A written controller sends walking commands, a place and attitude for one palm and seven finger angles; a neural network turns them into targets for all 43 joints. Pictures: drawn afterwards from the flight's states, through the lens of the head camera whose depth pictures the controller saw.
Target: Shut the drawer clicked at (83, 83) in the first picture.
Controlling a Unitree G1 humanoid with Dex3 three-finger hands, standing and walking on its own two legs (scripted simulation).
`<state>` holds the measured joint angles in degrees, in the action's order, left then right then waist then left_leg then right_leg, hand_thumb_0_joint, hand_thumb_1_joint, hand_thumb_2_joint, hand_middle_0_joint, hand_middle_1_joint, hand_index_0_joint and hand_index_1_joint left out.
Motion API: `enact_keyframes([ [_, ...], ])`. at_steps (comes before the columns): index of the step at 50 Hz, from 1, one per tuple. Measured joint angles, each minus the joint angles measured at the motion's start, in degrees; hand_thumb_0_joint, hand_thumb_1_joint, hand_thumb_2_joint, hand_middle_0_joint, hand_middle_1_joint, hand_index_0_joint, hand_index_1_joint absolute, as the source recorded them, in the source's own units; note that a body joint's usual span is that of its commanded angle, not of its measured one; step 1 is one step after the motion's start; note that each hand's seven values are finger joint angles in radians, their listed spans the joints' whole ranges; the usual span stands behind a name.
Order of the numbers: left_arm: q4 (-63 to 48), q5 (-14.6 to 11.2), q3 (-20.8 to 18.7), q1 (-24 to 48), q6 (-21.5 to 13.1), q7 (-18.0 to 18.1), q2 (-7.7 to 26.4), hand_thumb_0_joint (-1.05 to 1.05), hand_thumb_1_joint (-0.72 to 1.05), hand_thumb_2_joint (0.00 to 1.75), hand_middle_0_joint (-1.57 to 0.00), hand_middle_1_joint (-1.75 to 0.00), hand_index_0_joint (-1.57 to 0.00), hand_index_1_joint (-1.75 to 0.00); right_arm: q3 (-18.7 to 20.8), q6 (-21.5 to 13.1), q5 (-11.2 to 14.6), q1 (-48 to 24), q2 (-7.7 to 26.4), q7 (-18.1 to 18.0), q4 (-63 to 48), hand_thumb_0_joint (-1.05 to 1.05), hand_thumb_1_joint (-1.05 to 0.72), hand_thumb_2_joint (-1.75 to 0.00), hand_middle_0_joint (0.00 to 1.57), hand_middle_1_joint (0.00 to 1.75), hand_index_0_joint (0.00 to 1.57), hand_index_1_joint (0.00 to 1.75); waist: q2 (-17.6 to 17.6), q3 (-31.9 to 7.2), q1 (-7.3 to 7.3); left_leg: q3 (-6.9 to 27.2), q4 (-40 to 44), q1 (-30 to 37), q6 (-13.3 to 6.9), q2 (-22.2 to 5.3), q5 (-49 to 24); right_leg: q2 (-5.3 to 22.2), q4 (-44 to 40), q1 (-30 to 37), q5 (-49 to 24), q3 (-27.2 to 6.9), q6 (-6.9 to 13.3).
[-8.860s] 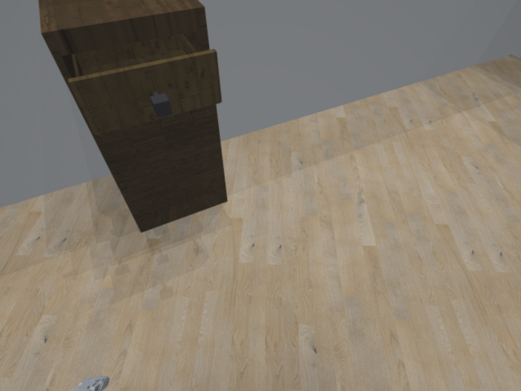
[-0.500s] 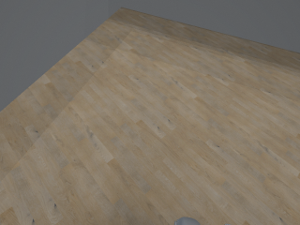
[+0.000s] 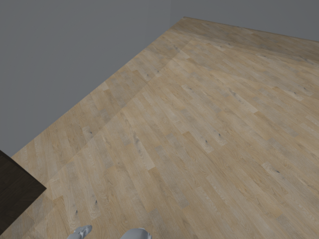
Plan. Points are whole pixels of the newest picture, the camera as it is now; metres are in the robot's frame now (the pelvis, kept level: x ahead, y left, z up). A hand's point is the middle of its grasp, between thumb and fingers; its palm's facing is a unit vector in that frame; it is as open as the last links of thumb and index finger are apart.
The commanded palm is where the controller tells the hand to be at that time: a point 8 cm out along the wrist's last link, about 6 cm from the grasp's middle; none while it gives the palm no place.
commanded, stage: turn to face it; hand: left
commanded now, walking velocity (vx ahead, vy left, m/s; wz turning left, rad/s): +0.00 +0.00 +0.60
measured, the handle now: out of the picture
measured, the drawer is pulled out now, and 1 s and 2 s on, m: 0.15 0.15 0.15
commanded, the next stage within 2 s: take the last steps up to it in 1.46 s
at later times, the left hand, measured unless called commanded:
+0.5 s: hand out of the picture -0.04 +0.29 -0.18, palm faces +0.34 -0.91 -0.25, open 7.4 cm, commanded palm none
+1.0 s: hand out of the picture +0.00 +0.24 -0.13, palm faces +0.54 -0.79 -0.29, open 7.4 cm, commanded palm none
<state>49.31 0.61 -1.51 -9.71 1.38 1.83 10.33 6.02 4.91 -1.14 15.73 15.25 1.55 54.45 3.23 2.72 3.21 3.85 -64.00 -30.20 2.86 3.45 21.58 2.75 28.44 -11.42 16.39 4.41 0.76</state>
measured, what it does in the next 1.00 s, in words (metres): steps on the spot, turning left: left foot, then right foot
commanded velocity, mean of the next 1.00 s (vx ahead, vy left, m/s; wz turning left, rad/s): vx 0.00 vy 0.00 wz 0.60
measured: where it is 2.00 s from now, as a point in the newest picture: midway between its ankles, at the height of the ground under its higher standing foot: outside the picture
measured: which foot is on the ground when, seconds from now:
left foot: up 0.00-0.30, down 0.32-0.92, up 0.94-1.00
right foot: down 0.00-0.32, up 0.34-0.90, down 0.92-1.00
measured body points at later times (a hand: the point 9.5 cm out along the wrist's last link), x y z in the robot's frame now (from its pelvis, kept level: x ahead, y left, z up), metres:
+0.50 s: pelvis -0.02 +0.06 +0.00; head +0.01 +0.11 +0.44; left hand -0.05 +0.34 -0.16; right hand +0.17 -0.15 -0.12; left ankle -0.03 +0.14 -0.74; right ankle +0.00 -0.10 -0.65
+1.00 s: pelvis -0.01 +0.00 -0.01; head +0.01 -0.02 +0.44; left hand -0.03 +0.28 -0.11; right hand +0.15 -0.21 -0.17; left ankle -0.05 +0.12 -0.69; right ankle +0.06 -0.09 -0.74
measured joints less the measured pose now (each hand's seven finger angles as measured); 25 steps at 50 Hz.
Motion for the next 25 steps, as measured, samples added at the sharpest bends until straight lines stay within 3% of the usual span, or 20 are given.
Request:
enact_keyframes([
  [3, 0.6, 0.1, 0.0, -1.1, -0.3, 0.0, -0.2, 0.01, 0.91, 0.9, -0.2, -0.3, -0.2, -0.3, 0.0, 0.1, 0.0, -0.1, 0.4, 0.3, 0.2, 0.01, -0.91, -0.9, 0.2, 0.3, 0.2, 0.3, -0.5, 0.3, -0.03, -1.0, -3.8, -0.2, 1.1, -2.6, -2.1, 1.2, -0.7, 1.2, 0.0, 2.4, -0.1],
  [6, 0.9, 0.3, 0.0, -2.0, -0.7, -0.1, -0.2, 0.01, 0.91, 0.9, -0.2, -0.3, -0.2, -0.3, -0.2, 0.6, 0.1, -0.8, 0.4, 0.3, 0.6, 0.01, -0.91, -0.9, 0.2, 0.3, 0.2, 0.3, -1.3, 0.8, -0.71, -1.8, -1.7, 1.2, 1.8, -4.6, -1.4, 2.5, -0.4, 1.6, 0.4, 4.7, -0.3],
  [13, 2.1, 1.0, -0.6, -4.2, -0.4, -0.5, 1.4, 0.01, 0.91, 0.9, -0.2, -0.3, -0.2, -0.3, -1.3, 0.1, 0.7, -5.6, 0.0, 0.3, -0.1, 0.01, -0.91, -0.9, 0.2, 0.3, 0.2, 0.3, -4.0, 2.9, -3.37, -6.2, 16.6, 8.6, 1.1, -5.8, 2.9, 6.1, 3.4, 0.3, 2.5, 9.0, -2.3],
  [16, 2.8, 0.7, -1.4, -5.4, 0.2, -0.7, 3.2, 0.01, 0.9, 0.9, -0.2, -0.3, -0.2, -0.3, -1.9, -1.3, 0.7, -7.3, -0.2, 0.3, -1.8, 0.01, -0.91, -0.9, 0.2, 0.3, 0.2, 0.3, -5.2, 2.9, -4.0, -8.1, 28.5, 13.4, -0.2, -4.8, -3.7, 8.0, 8.3, -1.7, 5.0, 10.6, -4.0],
  [18, 3.7, 0.3, -2.1, -5.3, 1.4, -0.6, 4.9, 0.01, 0.91, 0.9, -0.2, -0.3, -0.2, -0.3, -2.2, -2.6, 0.7, -8.6, -1.2, 0.3, -2.6, 0.01, -0.91, -0.9, 0.2, 0.3, 0.2, 0.3, -7.5, 3.4, -4.58, -8.3, 27.4, 12.6, -3.3, -3.2, -3.8, 8.4, 17.7, -5.7, 10.9, 6.5, -4.8],
  [20, 4.5, 0.4, -2.5, -5.2, 2.7, -0.3, 5.8, 0.01, 0.91, 0.9, -0.2, -0.3, -0.2, -0.3, -2.8, -3.4, 0.7, -9.0, -1.8, 0.0, -3.2, 0.01, -0.91, -0.9, 0.2, 0.3, 0.2, 0.3, -7.6, 3.1, -4.9, -7.8, 27.4, 12.7, -5.3, -3.0, -2.8, 6.1, 27.5, -9.8, 15.3, 2.7, -5.2],
  [25, 4.4, 0.3, -2.8, -3.0, 2.5, -0.9, 6.1, 0.01, 0.91, 0.9, -0.2, -0.3, -0.19, -0.29, -3.5, -3.7, 0.4, -8.1, -2.4, -1.2, -3.7, 0.01, -0.91, -0.89, 0.2, 0.3, 0.21, 0.3, -5.7, 2.3, -4.14, -4.4, 33.6, 15.1, -6.3, -2.3, -6.4, 3.6, 37.3, -15.8, 9.2, -1.3, -6.0],
])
